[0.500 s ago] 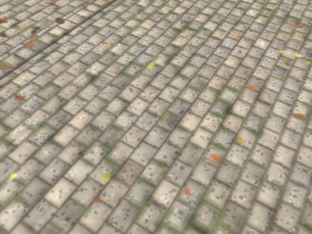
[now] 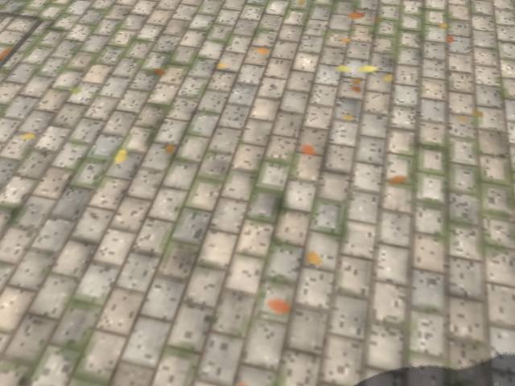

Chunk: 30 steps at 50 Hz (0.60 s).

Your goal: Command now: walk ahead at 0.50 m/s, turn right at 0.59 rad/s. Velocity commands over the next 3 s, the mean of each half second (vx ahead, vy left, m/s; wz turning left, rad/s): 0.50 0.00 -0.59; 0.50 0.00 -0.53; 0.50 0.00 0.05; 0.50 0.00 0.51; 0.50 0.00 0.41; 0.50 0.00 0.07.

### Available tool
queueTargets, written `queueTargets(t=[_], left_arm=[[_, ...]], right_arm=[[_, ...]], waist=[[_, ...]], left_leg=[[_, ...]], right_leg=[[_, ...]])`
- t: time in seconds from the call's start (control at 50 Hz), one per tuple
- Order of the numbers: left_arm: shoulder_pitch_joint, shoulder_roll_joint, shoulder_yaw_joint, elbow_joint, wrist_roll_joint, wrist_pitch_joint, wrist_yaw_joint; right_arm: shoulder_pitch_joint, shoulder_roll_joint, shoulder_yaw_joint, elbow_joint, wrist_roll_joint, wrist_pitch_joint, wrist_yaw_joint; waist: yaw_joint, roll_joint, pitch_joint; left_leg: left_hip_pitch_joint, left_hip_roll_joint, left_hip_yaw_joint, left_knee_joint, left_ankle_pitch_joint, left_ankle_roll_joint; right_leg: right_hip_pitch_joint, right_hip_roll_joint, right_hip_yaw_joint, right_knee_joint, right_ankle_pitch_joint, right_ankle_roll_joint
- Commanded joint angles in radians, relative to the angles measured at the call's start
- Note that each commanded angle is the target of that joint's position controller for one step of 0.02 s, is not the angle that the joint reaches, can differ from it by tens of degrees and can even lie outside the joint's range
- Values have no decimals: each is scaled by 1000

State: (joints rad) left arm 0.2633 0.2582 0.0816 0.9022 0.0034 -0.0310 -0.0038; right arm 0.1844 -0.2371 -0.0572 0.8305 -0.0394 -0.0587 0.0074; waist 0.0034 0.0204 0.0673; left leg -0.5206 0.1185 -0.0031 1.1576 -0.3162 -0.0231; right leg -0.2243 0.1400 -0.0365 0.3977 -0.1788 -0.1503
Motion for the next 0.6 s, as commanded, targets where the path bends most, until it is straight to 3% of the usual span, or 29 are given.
queueTargets(t=[0.02,0.14,0.26,0.3,0.32,0.34,0.36,0.38,0.4,0.42,0.44,0.46,0.52,0.6], left_arm=[[38,135,24,-56,-8,-36,2],[175,145,23,-44,-5,-33,2],[252,157,21,-41,10,-27,17],[227,174,25,-51,12,-28,25],[187,185,27,-62,12,-29,26],[154,200,30,-72,13,-32,21],[130,205,31,-76,6,-39,11],[133,148,15,-101,-5,-47,-1],[248,31,-7,-128,-34,-44,2],[257,126,0,-116,2,-33,11],[187,143,6,-108,16,-22,7],[131,131,3,-113,19,-18,-4],[114,98,-2,-122,33,14,-32],[2,78,-11,-176,34,29,-54]], right_arm=[[61,-71,-14,-43,-10,28,7],[-165,-87,-8,-129,-2,33,12],[-322,-89,12,-207,9,14,22],[-291,-106,11,-215,14,4,20],[-226,-119,7,-200,16,-1,15],[-123,-145,-4,-170,17,-6,5],[22,-172,-16,-132,17,-17,-8],[176,-232,-31,-121,-5,-27,-26],[200,-320,-48,-130,-30,-19,-32],[149,-272,-47,-134,-7,-4,-25],[69,-175,-25,-147,3,0,-22],[26,-118,-10,-143,6,-2,-18],[57,-109,-4,-101,14,-23,-15],[106,-127,-13,-72,25,-49,-4]], waist=[[-26,-20,-66],[57,-65,-28],[104,-91,-10],[76,-105,-12],[37,-112,-26],[-7,-110,-72],[-80,-69,-150],[-136,6,-285],[-66,239,-404],[-38,190,-375],[-20,64,-203],[-15,4,-113],[13,89,-60],[9,76,-49]], left_leg=[[-87,11,-1,-81,66,-26],[-223,-21,-6,-316,260,-36],[-204,-86,1,-502,275,-7],[-102,-103,-11,-576,248,16],[17,-123,-7,-618,215,33],[176,-155,6,-636,174,51],[377,-147,6,-695,209,74],[622,35,-172,-719,48,117],[868,332,-612,-784,16,219],[776,339,-798,-859,-124,259],[611,292,-629,-889,-167,236],[494,228,-462,-910,-77,210],[364,142,-207,-961,178,168],[395,158,-77,-1006,317,191]], right_leg=[[79,-268,293,-192,329,-140],[191,-253,338,-191,328,-88],[297,-265,388,-108,466,-83],[288,-274,411,-73,514,-58],[246,-266,403,-36,578,-34],[204,-245,394,52,692,-9],[153,-192,356,228,708,15],[17,-131,314,486,462,34],[-286,26,194,782,-344,69],[-393,-39,178,896,-347,59],[-405,-96,165,899,-244,63],[-386,-131,148,849,-178,70],[-322,-175,119,784,-137,89],[-430,-203,107,738,-47,103]])
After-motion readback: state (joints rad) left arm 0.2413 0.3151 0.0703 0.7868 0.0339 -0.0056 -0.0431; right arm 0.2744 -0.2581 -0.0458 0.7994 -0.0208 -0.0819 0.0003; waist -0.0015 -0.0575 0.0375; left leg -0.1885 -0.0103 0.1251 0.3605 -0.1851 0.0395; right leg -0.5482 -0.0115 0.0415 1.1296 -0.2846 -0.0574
